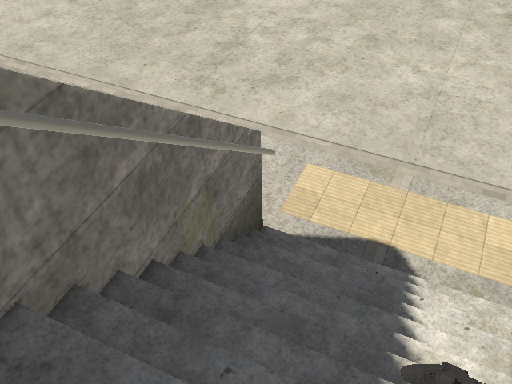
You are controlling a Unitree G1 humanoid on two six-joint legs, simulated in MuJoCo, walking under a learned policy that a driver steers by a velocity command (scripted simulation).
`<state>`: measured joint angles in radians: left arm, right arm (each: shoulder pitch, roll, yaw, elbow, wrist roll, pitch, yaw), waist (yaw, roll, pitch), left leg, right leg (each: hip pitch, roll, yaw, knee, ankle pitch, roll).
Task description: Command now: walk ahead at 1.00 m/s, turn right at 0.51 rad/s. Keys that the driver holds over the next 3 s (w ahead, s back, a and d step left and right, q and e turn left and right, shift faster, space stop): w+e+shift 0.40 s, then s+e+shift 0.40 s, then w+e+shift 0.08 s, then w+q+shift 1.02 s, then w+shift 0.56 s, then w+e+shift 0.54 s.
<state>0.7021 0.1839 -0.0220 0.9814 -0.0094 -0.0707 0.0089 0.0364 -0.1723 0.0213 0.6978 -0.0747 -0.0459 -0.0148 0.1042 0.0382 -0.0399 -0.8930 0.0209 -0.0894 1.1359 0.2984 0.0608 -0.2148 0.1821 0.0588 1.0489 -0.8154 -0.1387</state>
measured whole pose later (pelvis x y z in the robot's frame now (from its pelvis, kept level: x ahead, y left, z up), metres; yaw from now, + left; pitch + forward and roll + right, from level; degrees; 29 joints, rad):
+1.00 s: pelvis +0.54 -0.06 -0.54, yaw -51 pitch +0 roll +1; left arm 0.37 0.22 -0.05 0.63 0.05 0.00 -0.10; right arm 0.49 -0.33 -0.05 0.88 -0.10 -0.07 0.05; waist 0.00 0.01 -0.06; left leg -0.36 0.00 0.15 0.65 -0.30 0.06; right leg -1.14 -0.01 0.07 2.17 -0.49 0.05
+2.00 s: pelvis +0.81 -0.28 -0.78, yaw -7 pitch +0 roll -2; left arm 0.23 0.24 0.04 0.81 0.07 -0.02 0.02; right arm 0.35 -0.25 -0.05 0.91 0.00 0.01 0.01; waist -0.01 0.00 0.07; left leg -0.47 -0.11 0.00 0.96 -0.48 0.13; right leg -0.80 -0.12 0.07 1.88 -0.53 0.01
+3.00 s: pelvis +1.49 -0.36 -1.28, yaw -19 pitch -3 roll +3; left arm 0.23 0.26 0.07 0.88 0.02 -0.01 -0.01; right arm 0.48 -0.20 -0.03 1.10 -0.01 -0.12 -0.02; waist 0.01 -0.04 0.01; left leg -0.22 0.10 0.25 1.42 -0.83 -0.02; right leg -0.56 -0.02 -0.07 0.86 0.52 -0.15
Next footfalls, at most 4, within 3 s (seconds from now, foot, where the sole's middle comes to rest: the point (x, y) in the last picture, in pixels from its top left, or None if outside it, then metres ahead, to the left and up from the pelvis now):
0.14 left None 0.22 0.14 -0.89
0.50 right None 0.38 -0.08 -1.10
0.82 left None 0.66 -0.06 -1.30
1.32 right None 0.54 -0.35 -1.30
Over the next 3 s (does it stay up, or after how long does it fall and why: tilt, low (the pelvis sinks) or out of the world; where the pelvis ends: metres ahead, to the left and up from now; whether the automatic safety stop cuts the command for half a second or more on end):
stays up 1.49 -0.36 -1.28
